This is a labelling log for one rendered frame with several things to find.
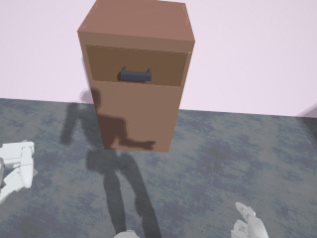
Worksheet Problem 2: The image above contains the drawer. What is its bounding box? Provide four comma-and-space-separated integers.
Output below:
86, 45, 186, 87

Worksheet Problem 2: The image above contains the robot left hand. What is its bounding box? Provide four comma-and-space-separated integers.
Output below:
0, 140, 38, 204

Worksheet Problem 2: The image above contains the cabinet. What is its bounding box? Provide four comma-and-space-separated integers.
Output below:
77, 0, 195, 153

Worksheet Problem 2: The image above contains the robot right hand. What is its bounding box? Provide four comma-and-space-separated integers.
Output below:
231, 202, 268, 238

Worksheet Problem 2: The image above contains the handle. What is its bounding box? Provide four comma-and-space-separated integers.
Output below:
121, 66, 152, 81

